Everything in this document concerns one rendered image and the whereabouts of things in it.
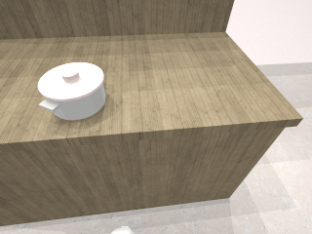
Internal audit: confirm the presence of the pot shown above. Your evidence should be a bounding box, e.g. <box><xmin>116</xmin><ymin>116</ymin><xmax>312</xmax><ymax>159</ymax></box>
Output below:
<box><xmin>38</xmin><ymin>83</ymin><xmax>106</xmax><ymax>121</ymax></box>

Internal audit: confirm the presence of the table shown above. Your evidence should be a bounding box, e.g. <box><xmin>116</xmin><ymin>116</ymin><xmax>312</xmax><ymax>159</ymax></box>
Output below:
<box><xmin>0</xmin><ymin>0</ymin><xmax>303</xmax><ymax>226</ymax></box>

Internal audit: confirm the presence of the lid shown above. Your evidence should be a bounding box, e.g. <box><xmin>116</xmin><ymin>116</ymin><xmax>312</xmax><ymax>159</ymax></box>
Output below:
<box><xmin>37</xmin><ymin>62</ymin><xmax>104</xmax><ymax>101</ymax></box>

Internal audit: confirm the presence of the knob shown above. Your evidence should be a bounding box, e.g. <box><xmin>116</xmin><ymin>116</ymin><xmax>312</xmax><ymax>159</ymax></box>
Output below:
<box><xmin>60</xmin><ymin>67</ymin><xmax>79</xmax><ymax>81</ymax></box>

